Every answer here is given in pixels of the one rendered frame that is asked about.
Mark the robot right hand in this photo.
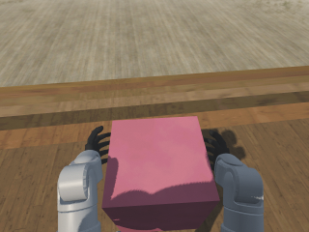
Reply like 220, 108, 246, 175
203, 130, 230, 171

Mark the robot left forearm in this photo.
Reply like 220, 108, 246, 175
56, 150, 103, 232

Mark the robot left hand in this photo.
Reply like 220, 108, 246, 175
85, 126, 111, 164

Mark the robot right forearm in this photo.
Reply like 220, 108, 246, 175
214, 153, 265, 232

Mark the carton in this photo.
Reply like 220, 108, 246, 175
101, 116, 220, 232

